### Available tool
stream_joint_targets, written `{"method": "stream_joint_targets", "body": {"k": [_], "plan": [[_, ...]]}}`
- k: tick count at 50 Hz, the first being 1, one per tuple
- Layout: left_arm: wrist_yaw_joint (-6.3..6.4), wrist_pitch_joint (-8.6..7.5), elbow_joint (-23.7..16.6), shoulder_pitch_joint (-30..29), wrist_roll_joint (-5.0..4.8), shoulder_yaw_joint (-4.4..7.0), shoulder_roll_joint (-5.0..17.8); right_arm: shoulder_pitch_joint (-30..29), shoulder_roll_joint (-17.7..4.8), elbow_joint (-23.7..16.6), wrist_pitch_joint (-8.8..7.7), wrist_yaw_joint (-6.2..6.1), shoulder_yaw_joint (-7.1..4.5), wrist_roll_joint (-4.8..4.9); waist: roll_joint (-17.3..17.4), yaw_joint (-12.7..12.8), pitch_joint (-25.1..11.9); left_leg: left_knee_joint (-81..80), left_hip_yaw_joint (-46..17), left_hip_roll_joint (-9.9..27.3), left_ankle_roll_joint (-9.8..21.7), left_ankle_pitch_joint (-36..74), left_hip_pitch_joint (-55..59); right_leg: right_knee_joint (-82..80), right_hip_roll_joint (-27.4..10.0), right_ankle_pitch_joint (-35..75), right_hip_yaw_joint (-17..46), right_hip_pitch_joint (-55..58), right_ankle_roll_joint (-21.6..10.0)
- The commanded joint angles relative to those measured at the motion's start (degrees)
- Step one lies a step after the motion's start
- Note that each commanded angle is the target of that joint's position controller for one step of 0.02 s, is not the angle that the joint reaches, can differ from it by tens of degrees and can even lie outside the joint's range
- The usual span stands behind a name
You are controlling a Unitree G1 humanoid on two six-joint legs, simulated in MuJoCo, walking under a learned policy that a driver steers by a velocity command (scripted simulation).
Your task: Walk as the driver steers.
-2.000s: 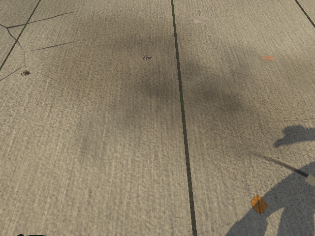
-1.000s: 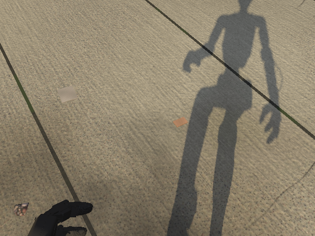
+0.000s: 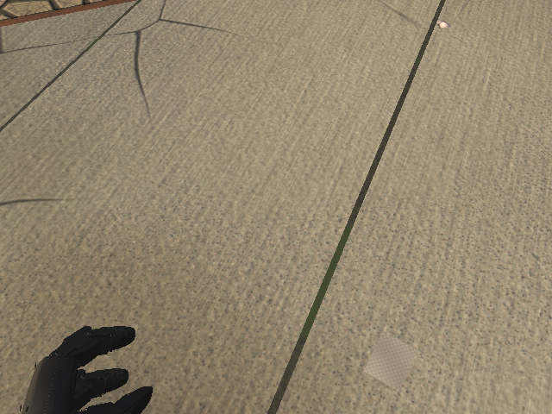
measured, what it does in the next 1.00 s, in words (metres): walks ahead: left foot, then right foot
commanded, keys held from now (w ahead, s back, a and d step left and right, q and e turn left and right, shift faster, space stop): shift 0.42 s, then w+shift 0.56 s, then shift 0.02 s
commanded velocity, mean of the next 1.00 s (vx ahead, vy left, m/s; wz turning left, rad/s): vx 0.40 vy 0.00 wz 0.21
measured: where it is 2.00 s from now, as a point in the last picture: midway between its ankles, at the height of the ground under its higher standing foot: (253, 383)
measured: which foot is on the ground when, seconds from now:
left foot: up 0.00-0.28, down 0.30-0.68, up 0.70-1.00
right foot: down 0.00-0.32, up 0.34-0.68, down 0.70-1.00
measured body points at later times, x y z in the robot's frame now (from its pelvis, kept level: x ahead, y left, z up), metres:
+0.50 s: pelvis +0.04 +0.00 +0.03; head +0.04 +0.01 +0.48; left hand +0.11 +0.29 -0.09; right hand +0.22 -0.23 -0.07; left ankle +0.03 +0.10 -0.71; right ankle +0.07 -0.14 -0.67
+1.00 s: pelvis +0.22 -0.01 +0.02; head +0.24 -0.02 +0.47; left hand +0.13 +0.24 -0.10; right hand +0.48 -0.21 -0.06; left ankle +0.37 +0.14 -0.67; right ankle +0.08 -0.15 -0.71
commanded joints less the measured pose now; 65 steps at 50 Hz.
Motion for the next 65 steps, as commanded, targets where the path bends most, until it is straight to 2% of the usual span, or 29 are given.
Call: {"method": "stream_joint_targets", "body": {"k": [1,2,4,6,11,14,15,17,18,22,24,26,32,33,34,35,36,37,40,46,50,52,54,55,56,57,58,60,65], "plan": [[1.1,1.17,-4.6,4.4,0.6,1.85,4.8,5.2,-9.2,-3.8,0.5,1.35,-1.26,0.59,-7.9,3.5,-18.3,23.5,4.7,8.8,-6.0,3.4,-19.7,-5.9,-25.7,5.2,27.0,34.3,-17.4],[1.23,2.33,-4.6,3.7,0.54,1.17,4.6,1.9,-8.3,-4.2,1.48,0.47,-1.08,0.0,-3.6,3.8,-15.2,22.6,6.4,9.2,-6.2,6.7,-17.6,-7.6,-21.3,-0.2,21.7,27.3,-14.1],[1.17,3.5,-3.1,2.3,0.41,1.56,6.9,0.3,-4.4,-5.7,1.8,0.12,0.26,-0.39,-4.1,2.4,-8.2,13.8,8.6,10.0,-5.3,8.1,-12.5,-10.6,-16.2,0.5,13.4,15.2,-12.1],[0.68,3.84,-1.6,3.5,0.48,2.07,7.5,1.0,-0.5,-5.4,0.79,0.12,1.69,-0.43,-6.2,2.2,-9.9,4.1,11.5,9.3,-4.6,6.4,-7.7,-11.2,-14.1,6.9,8.5,14.4,-12.7],[-0.2,4.66,0.7,5.2,-1.29,2.85,9.0,-0.1,-1.9,-3.9,0.52,0.82,2.17,-1.21,-10.3,3.8,-12.4,-14.7,11.8,11.2,-2.2,12.1,1.4,-12.1,-17.5,-1.8,8.6,15.3,-15.2],[-0.1,5.33,2.4,7.2,-2.2,2.63,9.0,2.5,-1.8,-2.2,0.77,1.88,1.91,-1.65,-10.5,2.3,-10.3,-30.4,14.5,9.5,1.5,19.3,10.8,-11.2,-16.2,-14.5,7.0,9.6,-11.8],[-0.13,5.27,3.6,9.8,-2.33,2.23,7.9,2.4,-2.4,-2.4,0.76,2.01,1.87,-2.14,-8.9,2.3,-9.6,-34.2,12.6,10.8,3.6,20.2,15.0,-9.6,-14.6,-19.4,5.3,5.4,-8.4],[-0.43,4.23,1.0,7.2,-0.93,1.47,4.6,0.6,-7.5,-2.8,0.35,2.01,1.0,-4.53,14.1,2.8,-6.8,-46.4,-13.0,31.2,14.3,15.4,7.3,7.5,-4.6,-28.1,-5.9,-2.8,-0.6],[-0.13,4.2,1.5,4.9,-0.88,2.68,8.4,-3.3,-5.7,-4.2,-0.79,1.7,1.55,-5.14,9.4,2.3,-4.0,-47.5,-11.3,29.3,14.7,14.7,3.3,15.7,-6.9,-26.6,-2.2,0.4,0.5],[-0.33,5.11,6.8,13.0,-0.35,2.42,5.5,-5.4,-0.7,-2.1,-2.73,1.12,2.93,-2.61,5.8,4.8,-7.0,-44.9,-1.1,21.6,10.0,18.3,5.0,22.3,-7.0,-18.7,-4.3,4.4,3.0],[-1.04,4.15,5.1,8.8,-2.31,2.61,7.0,1.8,-5.3,0.1,-2.5,1.16,1.21,-0.95,8.8,1.0,-4.3,-49.1,-8.6,23.9,11.6,-0.7,10.8,22.5,-6.4,-19.9,-5.8,-4.1,1.9],[-1.36,2.61,3.6,4.6,-3.32,2.27,6.8,4.0,-5.2,0.7,-3.28,0.71,0.99,-0.79,7.6,-0.3,-1.4,-51.2,-12.9,26.6,12.4,-4.0,14.4,17.2,-7.7,-20.8,-4.5,-8.5,0.0],[-2.65,-0.68,6.4,9.3,-2.96,1.36,4.7,1.7,-5.5,0.5,-4.65,1.24,0.53,0.87,6.3,3.9,-2.3,-48.6,-4.6,23.2,11.1,4.2,3.8,-1.5,-5.4,-14.9,-9.1,13.0,-3.5],[-3.2,1.4,8.5,15.6,1.66,0.93,3.7,3.1,-6.2,1.7,-4.13,2.33,-0.07,-3.57,3.8,6.2,-5.7,-44.8,0.8,18.4,9.5,-0.3,0.6,-5.1,-1.5,-16.8,-12.6,23.6,-3.4],[-2.91,1.65,10.4,21.9,1.77,1.43,5.2,0.4,-3.4,1.0,-4.13,2.43,0.32,-4.02,0.1,9.4,-5.2,-37.1,3.9,15.2,7.7,-0.1,-10.1,-3.8,-3.9,-16.3,-9.9,35.3,-3.5],[-2.21,1.27,12.0,31.0,2.02,2.35,10.0,-5.2,1.7,-1.8,-4.46,2.59,1.73,-3.83,-12.1,14.5,-5.3,-18.1,10.4,10.3,5.1,2.6,-22.7,-12.4,-16.9,-32.9,7.5,43.6,-5.7],[-1.91,1.33,11.3,31.5,1.62,4.02,17.4,-9.2,3.2,-6.0,-5.19,2.91,2.49,-3.42,-16.1,14.1,-1.8,-8.0,12.9,8.1,4.1,5.1,-38.2,-20.4,-28.8,-47.3,29.8,44.1,-11.7],[-1.7,1.53,10.7,28.7,1.24,4.02,15.5,-11.4,0.3,-6.7,-5.37,3.07,2.02,-4.4,-8.4,12.8,0.5,-2.4,8.3,13.2,3.9,11.6,-41.1,-20.1,-30.2,-48.5,32.6,40.0,-14.5],[-2.23,0.55,8.7,20.2,0.34,1.96,9.9,-4.2,-2.6,-3.1,-5.39,5.06,1.16,-4.51,-7.9,5.9,-1.3,-0.7,11.1,16.2,1.1,20.4,-32.1,-21.1,-20.4,-37.1,16.9,31.8,-11.0],[-2.8,-1.0,11.6,24.0,-0.53,1.76,8.3,-11.2,-0.5,-5.3,-3.84,6.23,2.6,-3.5,-7.1,6.4,4.0,-13.9,15.2,16.2,-0.4,32.2,-24.3,-27.4,-15.3,-18.2,3.4,24.5,-11.1],[-2.56,-1.13,14.0,26.7,-0.52,1.78,9.3,-15.6,0.1,-6.4,-3.93,6.26,3.26,-3.47,-6.3,7.1,6.2,-24.3,18.2,15.0,2.8,32.3,-17.0,-28.4,-17.4,-0.1,-1.4,28.6,-10.6],[-2.3,-0.71,15.7,28.1,-0.42,1.84,10.5,-13.1,0.5,-5.6,-4.34,5.27,3.27,-4.11,-7.4,6.0,3.8,-27.5,20.9,10.8,4.7,27.6,-9.5,-18.8,-17.2,29.9,-4.4,32.6,-9.0],[-1.53,0.01,16.9,28.3,-0.52,2.08,12.2,2.4,-1.7,-0.8,-5.25,3.61,2.16,-4.57,-8.2,-1.3,-5.9,-32.2,21.5,6.8,6.7,29.8,9.2,2.0,-15.7,48.5,-6.8,32.3,-6.1],[-0.81,0.35,14.6,25.3,-3.45,2.02,13.1,10.0,-7.4,-0.9,-6.29,2.5,-0.55,1.12,-8.0,-7.4,-13.6,-30.9,12.6,14.9,8.4,40.2,26.4,14.7,-15.5,40.7,-3.6,20.7,-5.0],[-1.04,0.05,12.4,29.2,-1.44,-0.36,3.9,15.9,-14.0,1.8,-6.5,1.86,-1.27,-0.65,10.1,-3.4,-24.6,-29.6,-9.2,30.6,14.0,47.0,49.1,39.1,-4.0,-9.2,-5.5,0.6,-1.4],[-1.16,-1.04,14.8,31.8,-2.09,-0.52,4.9,17.3,-10.5,1.8,-6.75,2.2,-0.41,-1.62,12.8,-3.7,-33.1,-36.5,-26.4,36.6,18.8,49.5,49.4,51.1,0.8,-33.9,5.0,-3.8,-1.0],[-1.22,-1.3,13.5,26.8,-3.79,0.87,8.9,11.5,-7.5,1.2,-6.8,2.31,0.51,-1.8,7.7,-2.5,-23.6,-37.3,-16.5,34.1,17.1,54.1,41.2,53.1,-3.0,-31.6,5.3,-7.4,-1.0],[-0.97,-1.09,11.7,19.6,-2.91,0.65,8.2,3.1,-3.7,1.2,-7.05,2.48,1.64,-1.43,0.5,1.8,-10.5,-40.4,-1.9,28.4,14.5,60.3,22.8,46.1,-8.7,-24.5,-0.8,-6.5,-0.5],[-0.41,2.57,12.2,21.5,-1.57,0.46,4.1,-2.0,-1.8,3.8,-8.6,2.72,2.28,-2.21,2.1,7.7,-6.6,-48.0,9.4,24.1,14.1,67.0,5.5,34.5,-10.6,-15.3,-2.3,3.4,1.1]]}}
